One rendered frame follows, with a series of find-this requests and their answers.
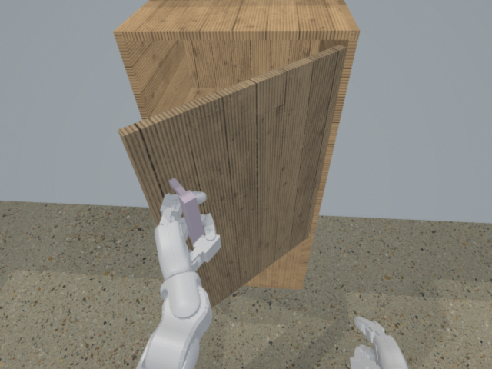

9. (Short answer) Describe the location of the cupboard door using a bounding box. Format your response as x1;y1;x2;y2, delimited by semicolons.
118;45;347;308

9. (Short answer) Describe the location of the handle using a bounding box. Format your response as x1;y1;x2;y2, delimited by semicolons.
169;178;205;245

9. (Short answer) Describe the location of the right robot hand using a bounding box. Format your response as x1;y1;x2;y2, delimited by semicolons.
350;317;408;369

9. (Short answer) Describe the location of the left robot hand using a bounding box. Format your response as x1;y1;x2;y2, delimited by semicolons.
155;191;221;281

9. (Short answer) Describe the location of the robot left forearm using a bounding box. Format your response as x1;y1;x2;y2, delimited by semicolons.
136;271;212;369

